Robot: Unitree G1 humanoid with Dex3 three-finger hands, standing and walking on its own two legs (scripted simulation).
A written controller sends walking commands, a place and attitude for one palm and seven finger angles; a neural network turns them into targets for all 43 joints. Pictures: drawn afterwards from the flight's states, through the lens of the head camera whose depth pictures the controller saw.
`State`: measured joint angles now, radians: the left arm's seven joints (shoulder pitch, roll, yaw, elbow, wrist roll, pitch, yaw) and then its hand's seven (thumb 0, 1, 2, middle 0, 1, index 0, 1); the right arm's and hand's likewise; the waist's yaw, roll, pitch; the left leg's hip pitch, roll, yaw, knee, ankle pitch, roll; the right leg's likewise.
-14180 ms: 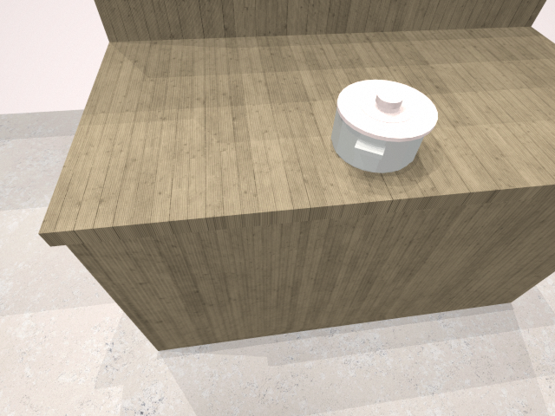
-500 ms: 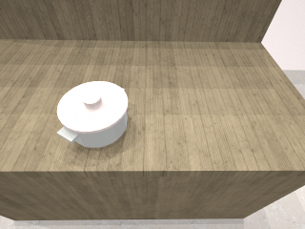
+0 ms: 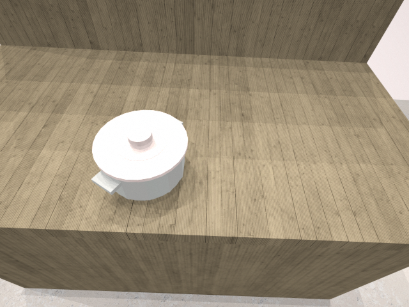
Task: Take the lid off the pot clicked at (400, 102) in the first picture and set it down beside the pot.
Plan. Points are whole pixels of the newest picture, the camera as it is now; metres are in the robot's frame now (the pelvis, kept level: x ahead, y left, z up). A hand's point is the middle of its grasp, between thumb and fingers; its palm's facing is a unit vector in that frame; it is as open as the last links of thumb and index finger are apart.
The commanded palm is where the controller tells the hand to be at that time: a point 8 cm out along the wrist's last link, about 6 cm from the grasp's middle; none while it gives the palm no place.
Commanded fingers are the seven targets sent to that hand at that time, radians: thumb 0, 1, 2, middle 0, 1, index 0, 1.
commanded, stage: look again from close up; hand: left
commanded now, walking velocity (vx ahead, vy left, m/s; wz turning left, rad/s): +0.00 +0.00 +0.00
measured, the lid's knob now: (139, 135) +0.40 +0.17 +0.11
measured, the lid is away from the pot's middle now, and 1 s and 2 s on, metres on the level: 0.00 0.00 0.00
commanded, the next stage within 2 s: shuffle to correct the standing spot in 0.98 s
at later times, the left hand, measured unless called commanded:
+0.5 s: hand out of the picture +0.00 +0.19 -0.18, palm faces +0.00 -0.98 -0.18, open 7.4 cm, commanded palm none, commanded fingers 0.00 0.90 0.90 -0.20 -0.30 -0.20 -0.30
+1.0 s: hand out of the picture -0.03 +0.18 -0.18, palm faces +0.01 -0.99 -0.15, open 7.4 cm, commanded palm none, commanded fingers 0.00 0.90 0.90 -0.20 -0.30 -0.20 -0.30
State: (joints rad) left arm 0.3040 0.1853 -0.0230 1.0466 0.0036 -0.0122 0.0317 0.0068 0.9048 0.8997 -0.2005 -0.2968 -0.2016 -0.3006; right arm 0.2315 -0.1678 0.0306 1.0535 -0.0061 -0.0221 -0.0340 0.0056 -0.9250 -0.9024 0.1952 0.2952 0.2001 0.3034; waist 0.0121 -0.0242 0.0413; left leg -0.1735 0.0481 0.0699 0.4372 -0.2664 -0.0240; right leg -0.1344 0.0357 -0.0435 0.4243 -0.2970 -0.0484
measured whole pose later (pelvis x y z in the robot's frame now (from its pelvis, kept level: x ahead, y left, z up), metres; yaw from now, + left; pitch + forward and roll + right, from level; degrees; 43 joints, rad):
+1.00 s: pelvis -0.01 +0.03 +0.00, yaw +0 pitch +0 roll +0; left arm 0.32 0.15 -0.03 1.09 0.00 -0.02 0.04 0.00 0.91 0.90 -0.20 -0.30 -0.20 -0.30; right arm 0.29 -0.12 0.03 1.14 0.00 -0.03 -0.04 0.01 -0.92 -0.90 0.20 0.30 0.20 0.30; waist 0.01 -0.04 0.05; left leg -0.17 0.02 0.08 0.43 -0.26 0.02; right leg -0.13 0.00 -0.03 0.41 -0.28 -0.01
